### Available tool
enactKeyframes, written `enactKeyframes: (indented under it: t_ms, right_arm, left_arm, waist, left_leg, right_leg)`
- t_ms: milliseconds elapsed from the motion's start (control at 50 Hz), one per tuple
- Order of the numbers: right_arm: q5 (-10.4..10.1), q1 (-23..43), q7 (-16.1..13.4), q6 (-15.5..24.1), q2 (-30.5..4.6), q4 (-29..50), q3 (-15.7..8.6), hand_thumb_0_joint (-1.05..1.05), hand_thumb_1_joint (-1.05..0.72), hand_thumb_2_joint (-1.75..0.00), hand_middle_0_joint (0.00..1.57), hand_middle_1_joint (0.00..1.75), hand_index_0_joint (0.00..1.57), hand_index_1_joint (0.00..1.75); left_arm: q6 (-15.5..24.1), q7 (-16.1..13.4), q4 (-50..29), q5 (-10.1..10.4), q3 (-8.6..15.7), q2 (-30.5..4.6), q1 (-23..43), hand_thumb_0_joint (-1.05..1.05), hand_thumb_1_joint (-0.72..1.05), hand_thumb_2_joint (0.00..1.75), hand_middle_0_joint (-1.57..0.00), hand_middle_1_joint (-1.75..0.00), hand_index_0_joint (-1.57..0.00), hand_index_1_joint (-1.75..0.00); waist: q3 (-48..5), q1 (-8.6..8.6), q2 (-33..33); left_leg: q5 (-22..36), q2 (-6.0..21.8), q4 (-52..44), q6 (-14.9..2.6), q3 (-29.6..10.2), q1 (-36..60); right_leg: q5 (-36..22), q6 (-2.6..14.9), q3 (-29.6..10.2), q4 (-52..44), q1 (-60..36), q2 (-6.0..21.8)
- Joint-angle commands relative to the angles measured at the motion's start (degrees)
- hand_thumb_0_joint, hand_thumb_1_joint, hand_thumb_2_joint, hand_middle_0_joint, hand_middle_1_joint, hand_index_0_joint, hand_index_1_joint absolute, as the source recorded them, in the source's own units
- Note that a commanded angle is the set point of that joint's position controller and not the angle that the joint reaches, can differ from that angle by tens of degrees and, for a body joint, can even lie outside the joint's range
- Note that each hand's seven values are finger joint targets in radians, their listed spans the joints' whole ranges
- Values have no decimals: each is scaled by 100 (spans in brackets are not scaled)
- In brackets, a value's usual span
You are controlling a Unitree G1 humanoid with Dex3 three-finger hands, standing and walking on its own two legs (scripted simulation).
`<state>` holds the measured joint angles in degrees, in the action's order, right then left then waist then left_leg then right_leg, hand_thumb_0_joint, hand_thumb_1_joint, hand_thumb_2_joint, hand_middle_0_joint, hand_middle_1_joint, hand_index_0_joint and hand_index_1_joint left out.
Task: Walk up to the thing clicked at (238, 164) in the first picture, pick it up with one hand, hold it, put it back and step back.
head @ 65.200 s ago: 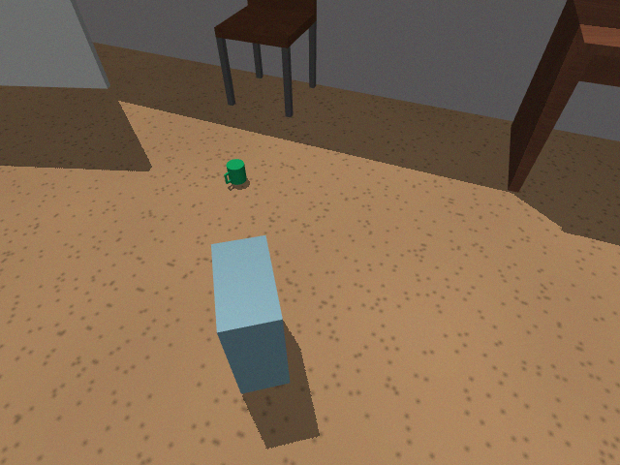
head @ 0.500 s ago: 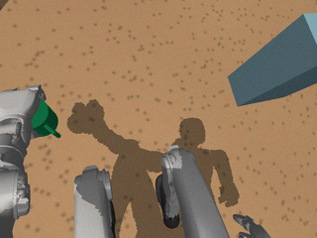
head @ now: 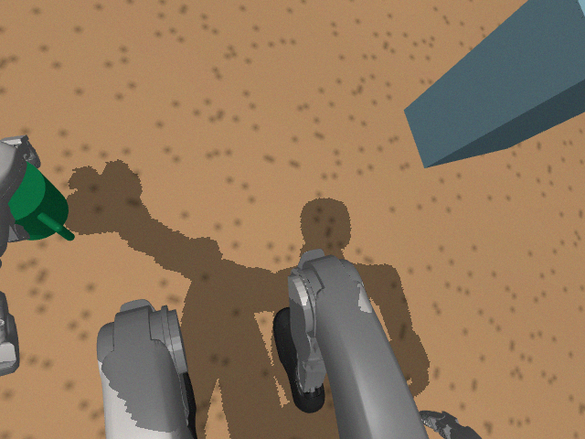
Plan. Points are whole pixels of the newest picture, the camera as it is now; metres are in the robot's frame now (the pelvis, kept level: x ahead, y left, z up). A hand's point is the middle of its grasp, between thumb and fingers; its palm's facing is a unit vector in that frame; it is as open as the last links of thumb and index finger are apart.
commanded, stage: crouch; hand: left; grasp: from above
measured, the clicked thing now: (31, 208) +0.48 +0.25 -0.21
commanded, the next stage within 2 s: lower in 0.26 s
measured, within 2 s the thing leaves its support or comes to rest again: neither
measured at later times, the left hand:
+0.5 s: hand (13, 199) +0.50 +0.27 -0.21, palm faces -0.48 -0.03 -0.87, open 11.4 cm
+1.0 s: hand (35, 203) +0.50 +0.26 -0.26, palm faces -0.47 -0.04 -0.88, open 11.4 cm
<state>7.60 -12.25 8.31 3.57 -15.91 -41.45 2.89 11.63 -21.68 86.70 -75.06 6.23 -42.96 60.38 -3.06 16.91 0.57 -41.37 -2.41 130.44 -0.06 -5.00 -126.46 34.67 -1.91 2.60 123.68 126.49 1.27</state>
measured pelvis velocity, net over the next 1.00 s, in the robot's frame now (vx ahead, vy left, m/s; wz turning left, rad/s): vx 0.00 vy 0.00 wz -0.08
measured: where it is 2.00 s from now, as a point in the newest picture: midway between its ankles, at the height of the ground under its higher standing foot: (244, 407)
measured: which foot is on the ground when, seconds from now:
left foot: down 0.00-1.00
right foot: down 0.00-1.00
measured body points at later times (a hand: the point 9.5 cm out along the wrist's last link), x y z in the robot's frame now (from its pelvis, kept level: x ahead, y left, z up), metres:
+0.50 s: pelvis +0.00 +0.00 -0.03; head +0.27 +0.06 +0.33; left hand +0.52 +0.27 -0.16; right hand +0.00 -0.28 -0.11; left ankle +0.07 +0.11 -0.34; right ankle +0.11 -0.13 -0.34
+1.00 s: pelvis +0.00 +0.00 -0.05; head +0.28 +0.07 +0.29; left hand +0.53 +0.26 -0.21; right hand -0.01 -0.27 -0.12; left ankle +0.07 +0.11 -0.34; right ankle +0.11 -0.13 -0.34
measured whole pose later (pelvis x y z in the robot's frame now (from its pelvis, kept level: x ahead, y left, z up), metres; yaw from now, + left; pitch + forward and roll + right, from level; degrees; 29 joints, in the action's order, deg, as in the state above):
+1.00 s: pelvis +0.00 +0.00 -0.05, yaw -4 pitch +34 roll -11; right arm 9.7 -11.0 10.3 6.4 -18.2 -38.7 10.0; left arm 11.7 -25.6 92.2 -76.4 6.8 -52.7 64.3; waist 4.9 21.6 -2.6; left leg -41.7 -2.4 141.3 -0.5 -8.5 -134.0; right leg 33.3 -2.8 5.6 131.0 132.4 0.4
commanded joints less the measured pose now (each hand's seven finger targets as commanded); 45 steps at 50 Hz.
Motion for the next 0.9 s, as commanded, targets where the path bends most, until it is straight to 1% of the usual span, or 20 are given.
enactKeyframes:
  t_ms: [0, 60, 100, 140, 160, 220, 260, 280, 380, 420, 520, 540, 560, 580, 640, 740, 820, 840, 860, 880]
  right_arm:
    - [25, -1413, -100, 25, -1581, -43, -413, 0, -91, -90, 20, 30, 20, 30]
    - [25, -1420, -90, 37, -1613, -17, -366, 0, -91, -90, 20, 30, 20, 30]
    - [52, -1486, -70, 39, -1586, -16, -297, 0, -91, -90, 20, 30, 20, 30]
    - [22, -1384, -72, 36, -1569, -12, -266, 0, -92, -91, 20, 30, 20, 30]
    - [25, -1401, -76, 33, -1577, -3, -241, 0, -91, -90, 20, 30, 20, 30]
    - [33, -1459, -78, 24, -1607, 5, -196, 0, -92, -91, 20, 30, 20, 30]
    - [9, -1418, -90, 8, -1637, -5, -201, 0, -92, -91, 20, 30, 20, 30]
    - [13, -1435, -75, 14, -1633, 20, -176, 0, -92, -91, 20, 30, 20, 30]
    - [15, -1385, -77, -1, -1655, 32, -142, 0, -91, -90, 20, 30, 20, 30]
    - [35, -1380, -64, 3, -1629, 6, -113, 0, -92, -90, 20, 30, 20, 30]
    - [45, -1291, -59, 20, -1689, 4, -47, 0, -91, -90, 20, 30, 20, 30]
    - [63, -1315, -40, 42, -1717, 37, -42, 0, -91, -90, 20, 30, 20, 30]
    - [89, -1354, -27, 58, -1697, 30, -12, 0, -91, -90, 20, 30, 20, 30]
    - [97, -1382, -24, 63, -1770, 10, -22, 0, -91, -90, 20, 30, 20, 30]
    - [107, -1329, -10, 89, -1814, 60, -34, 0, -91, -90, 20, 30, 20, 30]
    - [174, -1309, 41, 181, -1843, 112, 41, 0, -90, -90, 20, 30, 20, 30]
    - [221, -1366, 77, 232, -1900, 91, 112, 0, -90, -90, 20, 30, 20, 30]
    - [198, -1308, 89, 229, -1848, 113, 139, 0, -90, -90, 20, 30, 20, 30]
    - [203, -1301, 84, 234, -1958, 136, 147, 0, -90, -90, 20, 30, 20, 30]
    - [185, -1290, 94, 242, -1911, 139, 162, 0, -90, -90, 20, 30, 20, 30]
  left_arm:
    - [1, -353, -1110, 79, 162, -1681, 2515, 0, 48, 113, -85, -103, -86, -102]
    - [-21, -342, -951, 90, 219, -1830, 2432, 0, 50, 113, -86, -103, -87, -102]
    - [-8, -338, -1081, 99, 191, -1799, 2527, 0, 51, 113, -87, -104, -88, -103]
    - [-40, -319, -872, 113, 121, -1819, 2414, 0, 51, 115, -89, -103, -89, -102]
    - [-42, -338, -853, 147, 178, -1901, 2426, 0, 52, 115, -89, -102, -89, -102]
    - [-59, -294, -797, 73, 149, -1943, 2317, 0, 54, 113, -91, -102, -91, -101]
    - [-44, -278, -906, 126, 154, -2014, 2414, 0, 54, 113, -91, -100, -91, -100]
    - [-30, -280, -901, 142, 167, -2026, 2443, 0, 56, 112, -91, -103, -92, -102]
    - [-5, -268, -890, 122, 129, -2051, 2423, 0, 52, 111, -92, -99, -92, -99]
    - [8, -247, -754, 119, 27, -1916, 2351, 0, 52, 109, -91, -98, -91, -98]
    - [52, -351, -645, 75, 51, -2056, 2422, 0, 51, 106, -89, -98, -90, -97]
    - [71, -357, -641, 56, 54, -2063, 2491, 0, 53, 105, -90, -98, -91, -97]
    - [72, -367, -689, 34, 16, -1970, 2445, 0, 55, 106, -91, -100, -93, -99]
    - [65, -406, -615, 29, 83, -2026, 2436, 0, 55, 108, -91, -101, -92, -100]
    - [64, -524, -710, 18, 170, -2177, 2471, 0, 57, 109, -91, -103, -93, -101]
    - [43, -607, -689, -2, 176, -2241, 2628, 0, 55, 111, -91, -99, -92, -98]
    - [60, -672, -720, -47, 301, -2521, 2569, 0, 51, 108, -86, -100, -88, -99]
    - [26, -691, -491, -32, 211, -2386, 2269, 0, 51, 108, -85, -100, -87, -99]
    - [8, -709, -302, -13, 181, -2317, 2314, 0, 50, 109, -85, -101, -86, -99]
    - [44, -714, -583, 9, 190, -2441, 2547, 0, 51, 107, -84, -101, -86, -99]
  waist:
    - [-4327, 123, 2153]
    - [-4189, 100, 2110]
    - [-4225, 181, 2162]
    - [-4230, 119, 2034]
    - [-4216, 111, 1968]
    - [-4122, 161, 1972]
    - [-4244, 133, 1989]
    - [-4118, 179, 2104]
    - [-4041, 208, 2075]
    - [-3961, 265, 1899]
    - [-3772, 282, 2024]
    - [-3735, 392, 2106]
    - [-3821, 383, 2214]
    - [-3755, 428, 2213]
    - [-3859, 402, 2496]
    - [-3662, 532, 2586]
    - [-3629, 570, 2455]
    - [-3732, 485, 2434]
    - [-3553, 602, 2323]
    - [-3691, 590, 2453]
  left_leg:
    - [1417, 56, -1540, -18, 175, 3293]
    - [1370, 41, -1464, -42, 205, 3125]
    - [1441, 31, -1363, -54, 259, 3056]
    - [1407, 12, -1255, -105, 340, 2792]
    - [1370, -6, -1218, -132, 376, 2637]
    - [1419, 7, -1195, -113, 343, 2696]
    - [1504, 19, -1134, -118, 335, 2684]
    - [1490, 6, -1154, -110, 341, 2598]
    - [1346, 25, -1064, -121, 325, 2494]
    - [1370, 26, -982, -141, 320, 2358]
    - [1348, 30, -926, -111, 255, 2351]
    - [1385, 45, -876, -97, 221, 2399]
    - [1521, 51, -868, -76, 213, 2599]
    - [1597, 58, -900, -38, 128, 2654]
    - [1704, 82, -888, -6, 91, 2845]
    - [1518, 94, -701, -38, 132, 2656]
    - [1597, 91, -535, -63, 158, 2399]
    - [1609, 99, -584, -68, 160, 2394]
    - [1592, 100, -557, -50, 103, 2292]
    - [1548, 119, -580, -69, 102, 2340]
  right_leg:
    - [-1029, 416, 434, -912, -1947, -79]
    - [-1008, 404, 437, -877, -1920, -76]
    - [-1103, 394, 436, -880, -2101, -95]
    - [-1125, 397, 425, -864, -2237, -150]
    - [-1142, 377, 397, -882, -2315, -148]
    - [-1158, 373, 439, -856, -2258, -141]
    - [-1251, 381, 450, -788, -2306, -169]
    - [-1244, 379, 450, -763, -2297, -156]
    - [-1125, 374, 506, -723, -2206, -187]
    - [-1174, 365, 524, -706, -2272, -215]
    - [-1123, 381, 605, -549, -1960, -224]
    - [-1139, 386, 635, -489, -1916, -210]
    - [-1241, 387, 639, -462, -1934, -222]
    - [-1292, 377, 678, -407, -1773, -177]
    - [-1353, 393, 710, -321, -1684, -189]
    - [-1240, 408, 733, -279, -1602, -212]
    - [-1320, 399, 774, -246, -1849, -231]
    - [-1323, 397, 778, -247, -1968, -267]
    - [-1318, 400, 814, -236, -1787, -243]
    - [-1291, 398, 819, -216, -1875, -285]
